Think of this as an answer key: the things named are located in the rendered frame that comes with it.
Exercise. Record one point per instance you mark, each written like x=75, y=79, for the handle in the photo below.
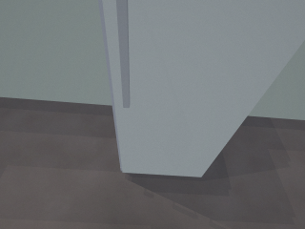
x=122, y=10

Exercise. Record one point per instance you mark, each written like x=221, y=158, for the fridge door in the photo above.
x=197, y=69

